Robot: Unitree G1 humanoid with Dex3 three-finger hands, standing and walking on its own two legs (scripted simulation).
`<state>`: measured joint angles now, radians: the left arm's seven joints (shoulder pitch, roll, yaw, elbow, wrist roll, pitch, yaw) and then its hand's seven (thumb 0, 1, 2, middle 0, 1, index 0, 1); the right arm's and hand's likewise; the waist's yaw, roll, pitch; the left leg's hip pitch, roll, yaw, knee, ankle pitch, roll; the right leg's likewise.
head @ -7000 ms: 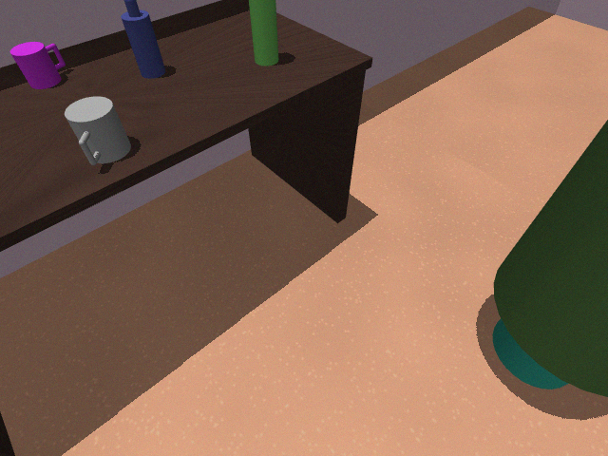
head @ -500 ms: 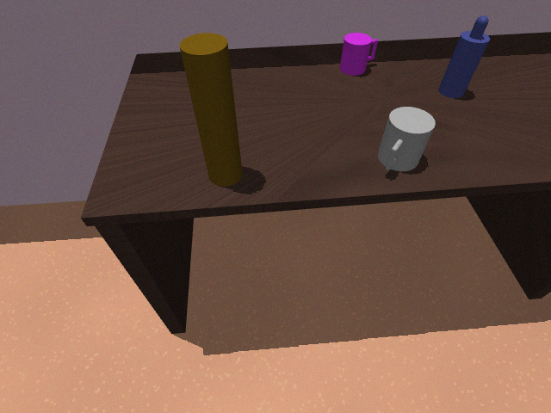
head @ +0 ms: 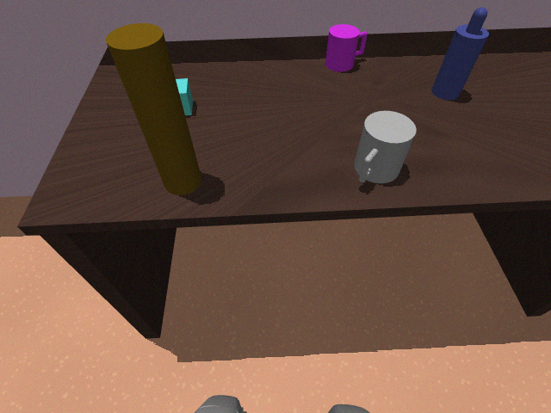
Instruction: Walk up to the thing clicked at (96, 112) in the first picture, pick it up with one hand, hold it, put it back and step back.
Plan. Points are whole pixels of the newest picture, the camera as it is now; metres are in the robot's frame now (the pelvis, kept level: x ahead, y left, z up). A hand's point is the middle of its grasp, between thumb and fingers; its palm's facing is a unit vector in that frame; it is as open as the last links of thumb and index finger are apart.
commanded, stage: walk up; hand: right
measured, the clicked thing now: (379, 152) +0.55 -0.17 +0.03
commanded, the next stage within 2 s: none
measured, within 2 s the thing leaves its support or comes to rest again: neither
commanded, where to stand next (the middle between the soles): +0.12 +0.00 m, yaw +5 degrees
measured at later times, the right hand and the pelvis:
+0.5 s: hand (433, 353) +0.24 -0.25 -0.15, palm faces -0.11 +0.94 -0.33, open 7.4 cm; pelvis +0.07 -0.02 -0.01, yaw +3 degrees
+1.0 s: hand (437, 379) +0.19 -0.25 -0.15, palm faces -0.15 +0.92 -0.35, open 7.4 cm; pelvis +0.06 -0.01 +0.00, yaw +6 degrees
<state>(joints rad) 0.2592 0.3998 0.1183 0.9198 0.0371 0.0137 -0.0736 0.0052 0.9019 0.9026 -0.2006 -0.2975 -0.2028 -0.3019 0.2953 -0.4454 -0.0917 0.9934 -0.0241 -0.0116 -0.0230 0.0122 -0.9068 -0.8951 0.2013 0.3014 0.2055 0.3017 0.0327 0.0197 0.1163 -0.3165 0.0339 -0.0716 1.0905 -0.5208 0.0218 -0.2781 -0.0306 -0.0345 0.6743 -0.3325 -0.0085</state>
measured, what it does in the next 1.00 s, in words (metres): steps on the spot: left foot, then left foot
